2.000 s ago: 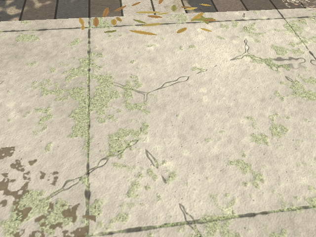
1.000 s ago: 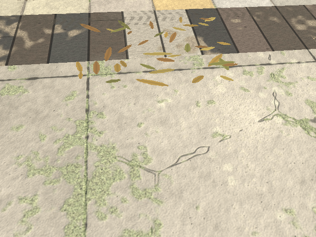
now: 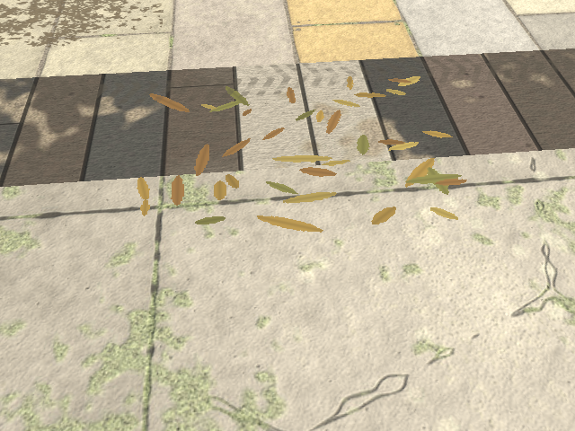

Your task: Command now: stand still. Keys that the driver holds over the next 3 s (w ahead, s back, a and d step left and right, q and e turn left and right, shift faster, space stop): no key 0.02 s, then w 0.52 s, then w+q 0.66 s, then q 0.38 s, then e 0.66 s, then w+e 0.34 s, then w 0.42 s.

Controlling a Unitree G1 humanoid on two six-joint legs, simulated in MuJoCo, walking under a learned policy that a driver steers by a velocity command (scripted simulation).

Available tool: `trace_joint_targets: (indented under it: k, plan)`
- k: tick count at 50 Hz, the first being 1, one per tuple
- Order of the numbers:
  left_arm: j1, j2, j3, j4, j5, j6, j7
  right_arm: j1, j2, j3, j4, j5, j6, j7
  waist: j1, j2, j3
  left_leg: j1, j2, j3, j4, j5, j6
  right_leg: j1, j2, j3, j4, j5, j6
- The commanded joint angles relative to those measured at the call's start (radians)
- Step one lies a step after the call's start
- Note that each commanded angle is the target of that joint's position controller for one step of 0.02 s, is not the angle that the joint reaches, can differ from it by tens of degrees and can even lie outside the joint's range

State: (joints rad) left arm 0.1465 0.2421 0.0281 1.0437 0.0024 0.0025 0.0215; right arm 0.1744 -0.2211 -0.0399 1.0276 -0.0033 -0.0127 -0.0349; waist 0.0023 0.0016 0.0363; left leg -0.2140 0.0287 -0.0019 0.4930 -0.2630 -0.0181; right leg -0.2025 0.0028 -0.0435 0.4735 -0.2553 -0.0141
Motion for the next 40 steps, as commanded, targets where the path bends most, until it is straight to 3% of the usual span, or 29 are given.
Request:
trace_joint_targets:
  k: [1, 3, 5, 7, 10, 11, 13, 14, 15, 16, 17, 18, 19, 21, 23, 27, 28, 30, 33, 35, 36, 37, 38, 39, 40]
  plan:
    - [0.008, 0.096, 0.017, -0.021, -0.001, -0.003, 0.006, 0.013, -0.123, -0.022, -0.022, 0.001, -0.004, -0.004, 0.000, 0.002, -0.069, 0.032, 0.035, -0.028, -0.058, 0.291, 0.035, 0.038, -0.043, 0.038, -0.049, 0.247, -0.023]
    - [0.036, 0.094, 0.019, 0.002, -0.008, 0.002, 0.007, 0.037, -0.115, -0.023, 0.001, 0.007, 0.002, -0.004, 0.001, -0.001, -0.071, 0.024, 0.004, 0.001, -0.051, 0.051, 0.046, 0.031, -0.020, 0.016, -0.045, 0.008, -0.032]
    - [0.036, 0.116, 0.028, 0.001, -0.017, 0.002, 0.009, 0.029, -0.116, -0.027, -0.003, 0.015, 0.003, -0.005, 0.005, -0.023, 0.012, -0.071, -0.012, 0.005, -0.030, -0.273, 0.073, -0.043, -0.035, 0.053, -0.062, -0.328, -0.068]
    - [0.070, 0.129, 0.032, 0.002, -0.026, -0.018, 0.009, 0.008, -0.100, -0.023, -0.020, 0.020, -0.020, -0.003, 0.021, -0.054, 0.094, -0.179, -0.012, 0.001, 0.016, -0.344, 0.087, -0.062, -0.100, 0.158, -0.115, -0.467, -0.114]
    - [0.168, 0.196, 0.054, 0.028, -0.033, -0.057, 0.002, -0.040, -0.059, -0.015, -0.053, 0.025, -0.068, 0.018, 0.041, -0.176, 0.106, -0.313, -0.026, 0.051, 0.216, -0.177, 0.090, 0.048, -0.306, 0.470, -0.240, -0.472, -0.236]
    - [0.161, 0.190, 0.053, 0.024, -0.030, -0.067, 0.000, -0.052, -0.063, -0.017, -0.060, 0.027, -0.079, 0.026, 0.034, -0.168, 0.106, -0.314, -0.011, 0.034, 0.230, -0.177, 0.102, 0.045, -0.334, 0.502, -0.239, -0.394, -0.249]
    - [0.093, 0.177, 0.052, -0.003, -0.036, -0.075, -0.008, 0.015, -0.062, -0.020, -0.037, 0.031, -0.090, 0.038, -0.020, -0.145, 0.073, -0.188, -0.006, 0.044, 0.112, -0.163, 0.126, 0.006, -0.303, 0.403, -0.191, -0.238, -0.209]
    - [0.025, 0.171, 0.051, -0.027, -0.041, -0.071, -0.011, 0.108, -0.073, -0.028, 0.004, 0.033, -0.090, 0.038, -0.073, -0.120, 0.053, 0.005, -0.019, 0.050, 0.000, -0.088, 0.135, -0.105, -0.243, 0.299, -0.144, -0.162, -0.163]
    - [-0.037, 0.146, 0.044, -0.057, -0.039, -0.072, -0.014, 0.214, -0.116, -0.046, 0.044, 0.028, -0.085, 0.034, -0.116, -0.039, 0.030, 0.183, 0.026, -0.048, -0.073, -0.047, 0.149, -0.234, -0.158, 0.175, -0.002, -0.046, -0.104]
    - [-0.079, 0.083, 0.029, -0.101, -0.028, -0.086, -0.013, 0.348, -0.231, -0.080, 0.080, 0.032, -0.085, 0.034, -0.144, 0.238, -0.004, 0.351, 0.201, -0.370, -0.210, -0.056, 0.235, -0.419, 0.007, -0.030, 0.347, -0.024, -0.012]
    - [-0.087, 0.091, 0.031, -0.112, -0.023, -0.102, -0.010, 0.401, -0.220, -0.070, 0.082, 0.019, -0.094, 0.044, -0.157, 0.289, -0.024, 0.457, 0.343, -0.629, -0.275, 0.062, 0.318, -0.596, 0.041, 0.030, 0.587, -0.282, 0.001]
    - [-0.057, 0.106, 0.038, -0.100, -0.037, -0.111, -0.018, 0.343, -0.147, -0.045, 0.067, 0.009, -0.102, 0.043, -0.105, 0.159, 0.002, 0.461, 0.349, -0.557, -0.234, 0.146, 0.304, -0.673, -0.020, 0.103, 0.717, -0.280, -0.023]
    - [-0.028, 0.093, 0.035, -0.084, -0.050, -0.115, -0.028, 0.296, -0.119, -0.036, 0.046, 0.007, -0.108, 0.045, -0.075, 0.120, 0.003, 0.449, 0.310, -0.449, -0.225, 0.198, 0.272, -0.690, -0.054, 0.107, 0.751, -0.203, -0.045]
    - [-0.050, 0.099, 0.045, -0.083, -0.041, -0.114, -0.033, 0.239, -0.099, -0.022, 0.026, 0.012, -0.104, 0.049, -0.046, 0.065, 0.035, 0.389, 0.266, -0.293, -0.259, 0.323, 0.219, -0.684, -0.111, 0.086, 0.665, -0.064, -0.058]
    - [-0.061, 0.068, 0.044, -0.088, -0.032, -0.104, -0.042, 0.250, -0.083, -0.012, 0.024, 0.003, -0.089, 0.043, -0.038, 0.091, 0.033, 0.318, 0.217, -0.195, -0.296, 0.383, 0.199, -0.602, -0.113, 0.047, 0.571, 0.015, -0.039]
    - [-0.227, 0.016, 0.023, -0.153, -0.025, -0.090, -0.046, 0.249, -0.137, -0.018, 0.011, -0.001, -0.081, 0.018, -0.059, 0.081, 0.087, 0.161, 0.161, -0.081, -0.373, 0.361, 0.192, -0.471, -0.065, -0.012, 0.253, 0.192, -0.002]
    - [-0.267, 0.019, 0.020, -0.168, -0.025, -0.090, -0.048, 0.271, -0.144, -0.021, 0.015, 0.002, -0.082, 0.015, -0.070, 0.086, 0.096, 0.133, 0.159, -0.080, -0.389, 0.343, 0.194, -0.425, -0.048, -0.025, 0.194, 0.226, 0.000]
    - [-0.308, 0.038, 0.021, -0.193, -0.029, -0.091, -0.053, 0.304, -0.151, -0.027, 0.028, 0.012, -0.084, 0.014, -0.071, 0.097, 0.113, 0.142, 0.181, -0.099, -0.400, 0.327, 0.200, -0.390, -0.037, -0.012, 0.125, 0.261, -0.007]
    - [-0.299, 0.087, 0.033, -0.215, -0.034, -0.102, -0.060, 0.287, -0.159, -0.039, 0.028, 0.025, -0.077, 0.010, -0.029, 0.097, 0.099, 0.237, 0.225, -0.122, -0.345, 0.411, 0.180, -0.357, -0.038, 0.034, 0.049, 0.253, -0.034]
    - [-0.192, 0.137, 0.058, -0.197, -0.033, -0.109, -0.056, 0.251, -0.175, -0.049, 0.013, 0.022, -0.067, 0.010, 0.040, 0.124, 0.009, 0.260, 0.220, -0.110, -0.203, 0.692, 0.156, -0.180, 0.002, 0.011, 0.044, 0.204, -0.058]
    - [-0.038, 0.173, 0.082, -0.154, -0.035, -0.108, -0.048, 0.236, -0.162, -0.045, 0.004, 0.016, -0.061, 0.011, 0.114, 0.123, -0.086, 0.213, 0.173, -0.082, -0.033, 0.777, 0.131, 0.027, 0.024, -0.005, 0.041, 0.193, -0.080]
    - [0.151, 0.224, 0.102, -0.115, -0.024, -0.106, -0.036, 0.216, -0.137, -0.034, -0.023, 0.004, -0.058, 0.015, 0.189, 0.093, -0.221, 0.018, 0.122, -0.064, 0.227, 0.594, 0.097, 0.338, -0.097, 0.115, 0.084, 0.161, -0.126]
    - [0.265, 0.312, 0.120, -0.093, -0.001, -0.101, -0.035, 0.357, 0.014, 0.002, -0.040, 0.010, -0.069, 0.021, 0.126, -0.172, -0.425, -0.334, -0.042, -0.020, 0.631, 0.014, 0.029, 0.694, -0.384, 0.566, -0.005, -0.087, -0.271]
    - [0.242, 0.227, 0.092, -0.095, -0.001, -0.100, -0.040, 0.339, -0.032, -0.007, -0.029, 0.039, -0.087, 0.024, 0.131, -0.234, -0.449, -0.427, -0.054, -0.145, 0.809, -0.307, 0.044, 0.633, -0.426, 0.805, -0.193, -0.239, -0.282]
    - [0.133, 0.163, 0.073, -0.108, -0.012, -0.105, -0.039, 0.240, -0.114, -0.034, -0.064, 0.064, -0.093, 0.021, 0.108, -0.187, -0.249, -0.517, 0.003, -0.134, 0.873, -0.251, 0.061, 0.469, -0.395, 0.654, -0.225, -0.293, -0.224]
